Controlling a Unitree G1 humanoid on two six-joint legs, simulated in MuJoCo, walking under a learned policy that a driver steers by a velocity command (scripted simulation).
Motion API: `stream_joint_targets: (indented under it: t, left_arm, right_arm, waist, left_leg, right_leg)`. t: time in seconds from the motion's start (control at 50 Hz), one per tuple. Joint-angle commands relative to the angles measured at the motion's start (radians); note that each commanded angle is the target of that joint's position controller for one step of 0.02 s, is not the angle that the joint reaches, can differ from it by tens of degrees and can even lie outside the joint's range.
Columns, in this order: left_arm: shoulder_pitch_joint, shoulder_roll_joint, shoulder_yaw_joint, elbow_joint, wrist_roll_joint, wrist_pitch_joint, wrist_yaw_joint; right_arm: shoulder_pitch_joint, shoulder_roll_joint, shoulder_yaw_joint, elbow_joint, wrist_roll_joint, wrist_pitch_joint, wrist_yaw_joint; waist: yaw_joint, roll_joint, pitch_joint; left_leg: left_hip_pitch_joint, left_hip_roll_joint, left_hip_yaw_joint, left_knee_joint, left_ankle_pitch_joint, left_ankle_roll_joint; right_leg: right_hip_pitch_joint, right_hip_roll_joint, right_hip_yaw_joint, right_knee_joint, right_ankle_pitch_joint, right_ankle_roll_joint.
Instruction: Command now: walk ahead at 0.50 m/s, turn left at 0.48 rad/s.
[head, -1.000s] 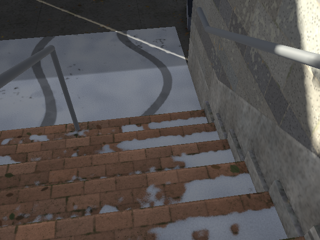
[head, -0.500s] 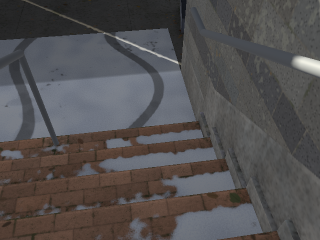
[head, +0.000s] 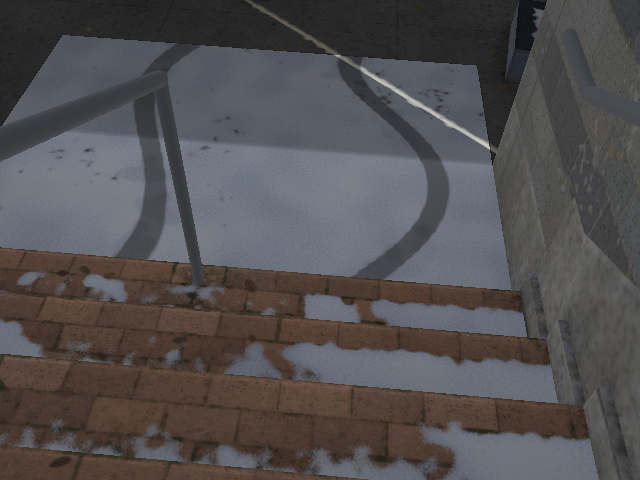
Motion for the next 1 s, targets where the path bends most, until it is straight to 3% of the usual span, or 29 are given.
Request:
stream_joint_targets:
  t: [0.02, 0.04, 0.06, 0.08, 0.1, 0.16, 0.2, 0.22, 0.26, 0.32, 0.4, 0.44, 0.48, 0.5, 0.52, 0.54, 0.56, 0.58, 0.6, 0.64, 0.66, 0.74, 0.78, 0.8, 0.86, 0.9, 0.94, 0.96, 1.0]
  left_arm:
    - [0.092, 0.119, 0.014, -0.129, -0.019, -0.061, -0.028]
    - [-0.079, 0.084, 0.003, -0.218, -0.061, -0.054, -0.002]
    - [-0.175, 0.107, 0.007, -0.23, -0.062, -0.031, 0.027]
    - [-0.205, 0.111, 0.015, -0.259, -0.035, -0.018, 0.045]
    - [-0.146, 0.124, 0.027, -0.23, -0.007, -0.014, 0.046]
    - [-0.219, 0.085, 0.042, -0.276, 0.051, -0.019, 0.034]
    - [-0.134, 0.06, 0.036, -0.253, 0.029, -0.019, 0.0]
    - [-0.229, 0.112, 0.055, -0.288, 0.009, -0.028, -0.02]
    - [-0.401, 0.106, 0.055, -0.357, 0.029, -0.033, -0.029]
    - [-0.438, 0.041, 0.043, -0.407, 0.058, -0.044, -0.049]
    - [-0.472, 0.045, 0.047, -0.479, 0.019, -0.028, -0.062]
    - [-0.396, 0.07, 0.057, -0.439, -0.014, -0.028, -0.061]
    - [-0.155, 0.066, 0.075, -0.342, 0.007, -0.036, -0.064]
    - [0.042, 0.09, 0.084, -0.297, -0.002, -0.02, -0.06]
    - [0.125, 0.13, 0.076, -0.283, -0.008, -0.014, -0.054]
    - [0.14, 0.184, 0.08, -0.273, -0.021, 0.003, -0.051]
    - [0.133, 0.173, 0.074, -0.297, -0.009, 0.027, -0.044]
    - [0.009, 0.267, 0.092, -0.29, -0.002, 0.038, -0.034]
    - [-0.105, 0.152, 0.055, -0.319, 0.018, 0.045, -0.017]
    - [-0.208, 0.124, 0.02, -0.306, 0.045, 0.057, -0.007]
    - [-0.194, 0.088, 0.006, -0.277, 0.024, 0.054, 0.008]
    - [-0.114, 0.058, -0.029, -0.23, 0.025, 0.035, 0.042]
    - [-0.093, -0.01, -0.054, -0.167, -0.015, 0.042, 0.026]
    - [-0.074, 0.018, -0.042, -0.162, -0.031, 0.043, 0.015]
    - [-0.07, 0.132, -0.007, -0.161, -0.016, 0.053, 0.002]
    - [-0.071, 0.121, -0.003, -0.178, -0.007, 0.071, -0.006]
    - [0.019, 0.108, 0.004, -0.199, 0.015, 0.072, -0.008]
    - [0.051, 0.068, -0.003, -0.22, 0.016, 0.078, -0.013]
    - [-0.09, 0.049, -0.004, -0.299, -0.011, 0.118, -0.011]
  right_arm:
    - [0.494, -0.23, -0.065, 0.11, 0.024, 0.047, -0.015]
    - [0.45, -0.261, -0.078, 0.136, 0.028, 0.053, -0.034]
    - [0.334, -0.195, -0.053, 0.08, -0.014, 0.044, -0.041]
    - [0.192, -0.196, -0.048, 0.035, -0.04, 0.015, -0.044]
    - [0.12, -0.123, -0.023, 0.013, -0.035, -0.02, -0.035]
    - [0.174, -0.105, -0.022, 0.023, 0.003, -0.019, -0.083]
    - [0.234, -0.125, -0.028, 0.056, -0.02, 0.005, -0.112]
    - [0.328, -0.105, -0.031, 0.086, -0.004, 0.001, -0.126]
    - [0.357, -0.079, -0.024, 0.077, 0.028, -0.006, -0.135]
    - [0.316, -0.061, -0.011, 0.078, 0.02, 0.011, -0.138]
    - [0.381, -0.063, -0.012, 0.078, 0.013, 0.048, -0.157]
    - [0.358, -0.063, -0.01, 0.06, 0.038, 0.059, -0.19]
    - [0.329, -0.025, 0.006, 0.072, 0.021, 0.068, -0.163]
    - [0.336, 0.013, 0.017, 0.057, -0.005, 0.061, -0.126]
    - [0.456, -0.018, 0.01, 0.049, 0.026, 0.041, -0.1]
    - [0.482, -0.057, 0.017, 0.02, 0.05, 0.012, -0.083]
    - [0.4, -0.089, 0.009, 0.001, 0.042, 0.006, -0.08]
    - [0.266, -0.1, 0.009, -0.105, 0.047, 0.017, -0.096]
    - [0.182, -0.131, -0.002, -0.1, 0.034, 0.058, -0.13]
    - [0.128, -0.084, 0.001, -0.126, 0.016, 0.121, -0.156]
    - [0.115, -0.048, 0.01, -0.151, 0.011, 0.118, -0.153]
    - [0.045, -0.004, 0.017, -0.205, -0.017, 0.094, -0.122]
    - [0.085, 0.09, 0.044, -0.168, -0.04, 0.093, -0.088]
    - [0.012, 0.095, 0.041, -0.172, -0.04, 0.084, -0.076]
    - [-0.094, 0.041, 0.034, -0.192, -0.008, 0.067, -0.059]
    - [-0.075, -0.003, 0.019, -0.19, -0.01, 0.068, -0.08]
    - [0.001, -0.126, -0.017, -0.179, -0.042, 0.075, -0.106]
    - [0.029, -0.153, -0.039, -0.161, -0.032, 0.097, -0.101]
    - [0.026, -0.094, -0.034, -0.144, -0.021, 0.114, -0.096]
  waist:
    - [-0.176, 0.318, -0.326]
    - [-0.172, 0.202, -0.276]
    - [-0.151, -0.043, -0.137]
    - [-0.073, -0.073, -0.042]
    - [-0.006, -0.137, 0.011]
    - [-0.019, 0.017, 0.017]
    - [-0.004, 0.085, -0.119]
    - [-0.048, 0.048, -0.095]
    - [-0.08, -0.039, -0.004]
    - [-0.1, 0.044, 0.02]
    - [-0.162, 0.083, 0.044]
    - [-0.153, 0.056, 0.091]
    - [-0.062, -0.031, 0.044]
    - [-0.001, -0.152, -0.058]
    - [0.006, -0.349, -0.23]
    - [0.01, -0.431, -0.332]
    - [0.041, -0.316, -0.318]
    - [-0.034, -0.251, -0.29]
    - [-0.063, -0.031, -0.138]
    - [-0.107, -0.016, 0.055]
    - [-0.11, -0.063, 0.102]
    - [-0.105, -0.05, 0.029]
    - [-0.135, -0.074, -0.1]
    - [-0.095, -0.115, -0.091]
    - [-0.061, -0.162, -0.026]
    - [-0.062, -0.177, 0.057]
    - [-0.04, -0.093, -0.031]
    - [-0.043, 0.019, -0.129]
    - [-0.079, 0.166, -0.092]
  left_leg:
    - [0.911, 0.292, -0.459, 0.09, 0.484, 0.347]
    - [0.824, 0.344, -0.667, -0.107, -0.04, 0.379]
    - [0.585, 0.349, -0.716, -0.18, -0.247, 0.326]
    - [0.355, 0.348, -0.78, -0.143, -0.185, 0.324]
    - [0.16, 0.281, -0.646, -0.114, -0.044, 0.279]
    - [0.001, 0.093, -0.39, -0.076, 0.216, 0.243]
    - [0.019, 0.081, -0.361, 0.008, 0.427, 0.249]
    - [0.151, 0.069, -0.406, 0.058, 0.229, 0.24]
    - [0.109, 0.023, -0.427, 0.07, -0.006, 0.217]
    - [-0.123, -0.078, -0.354, 0.137, -0.217, 0.17]
    - [0.049, -0.097, -0.428, 0.33, -0.207, 0.154]
    - [0.167, -0.106, -0.479, 0.5, -0.134, 0.144]
    - [-0.042, -0.183, -0.375, 0.804, -0.179, 0.089]
    - [-0.356, -0.227, -0.273, 1.069, -0.6, 0.039]
    - [-0.653, -0.269, -0.235, 1.511, -0.897, -0.016]
    - [-0.809, -0.196, -0.247, 1.697, -0.832, -0.05]
    - [-0.851, -0.162, -0.212, 1.767, -0.777, -0.077]
    - [-0.847, -0.083, -0.065, 1.816, -0.614, -0.11]
    - [-0.771, -0.036, -0.072, 1.733, -0.473, -0.117]
    - [-0.587, -0.043, -0.035, 1.711, -0.393, -0.129]
    - [-0.626, -0.051, -0.075, 1.672, -0.334, -0.126]
    - [-0.497, -0.084, -0.077, 1.062, 0.117, -0.116]
    - [-0.303, 0.034, -0.069, 0.557, 0.266, -0.134]
    - [-0.201, 0.028, -0.022, 0.411, 0.274, -0.141]
    - [0.014, -0.016, 0.044, 0.251, 0.129, -0.131]
    - [0.089, -0.011, 0.032, 0.073, 0.049, -0.095]
    - [0.355, 0.123, -0.068, 0.093, 0.499, -0.019]
    - [0.516, 0.178, -0.079, 0.132, 0.438, 0.054]
    - [0.396, 0.222, -0.215, -0.047, -0.03, 0.14]
  right_leg:
    - [-0.744, 0.018, 0.093, 0.47, 0.01, 0.066]
    - [-0.846, 0.004, 0.071, 0.358, 0.14, 0.066]
    - [-0.802, -0.043, 0.103, 0.244, 0.31, 0.033]
    - [-0.722, -0.066, 0.145, 0.15, 0.357, 0.025]
    - [-0.615, -0.096, 0.198, -0.089, 0.534, 0.009]
    - [-0.448, -0.081, 0.143, -0.54, 0.734, 0.067]
    - [-0.296, -0.037, 0.127, -0.482, 0.98, 0.064]
    - [-0.473, -0.045, 0.204, -0.587, 1.092, 0.045]
    - [-0.476, -0.013, 0.205, -0.85, 1.162, 0.014]
    - [-0.14, 0.05, 0.131, -1.024, 1.349, -0.001]
    - [-0.115, 0.015, 0.213, -1.238, 1.227, -0.007]
    - [-0.123, -0.063, 0.262, -1.436, 1.264, -0.009]
    - [0.254, -0.085, 0.165, -1.47, 1.498, 0.008]
    - [0.635, -0.186, 0.212, -1.26, 1.771, -0.014]
    - [0.994, -0.353, 0.289, -0.912, 1.921, -0.133]
    - [1.038, -0.436, 0.378, -0.903, 1.876, -0.206]
    - [0.948, -0.436, 0.345, -0.944, 1.739, -0.23]
    - [0.73, -0.512, 0.509, -1.119, 1.264, -0.335]
    - [0.43, -0.485, 0.468, -1.266, 1.02, -0.358]
    - [0.017, -0.369, 0.337, -1.335, 1.031, -0.288]
    - [-0.023, -0.308, 0.256, -1.309, 1.044, -0.223]
    - [-0.03, -0.153, 0.086, -1.228, 1.256, -0.196]
    - [0.108, -0.131, 0.078, -1.23, 1.239, -0.188]
    - [0.098, -0.14, 0.088, -1.248, 1.258, -0.179]
    - [0.035, -0.19, 0.164, -1.249, 1.209, -0.198]
    - [0.037, -0.177, 0.227, -1.257, 1.067, -0.182]
    - [-0.044, -0.096, 0.25, -1.163, 0.848, -0.11]
    - [-0.18, -0.042, 0.22, -1.118, 0.606, -0.08]
    - [-0.257, 0.037, 0.105, -0.988, 0.408, -0.028]
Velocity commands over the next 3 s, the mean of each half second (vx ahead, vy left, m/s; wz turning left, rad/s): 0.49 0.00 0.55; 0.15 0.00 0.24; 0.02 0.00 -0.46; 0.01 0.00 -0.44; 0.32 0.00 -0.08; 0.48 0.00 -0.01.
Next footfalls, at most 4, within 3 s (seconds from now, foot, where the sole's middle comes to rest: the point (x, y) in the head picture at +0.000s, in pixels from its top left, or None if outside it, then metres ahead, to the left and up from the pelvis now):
0.48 right None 0.43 -0.07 -0.94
0.92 left None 0.44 0.21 -0.94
1.30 right None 0.43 -0.06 -0.94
1.96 left None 0.46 0.15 -0.94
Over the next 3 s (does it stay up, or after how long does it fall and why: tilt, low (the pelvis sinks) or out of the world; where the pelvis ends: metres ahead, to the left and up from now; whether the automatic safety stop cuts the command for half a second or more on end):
stays up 0.79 0.04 -0.36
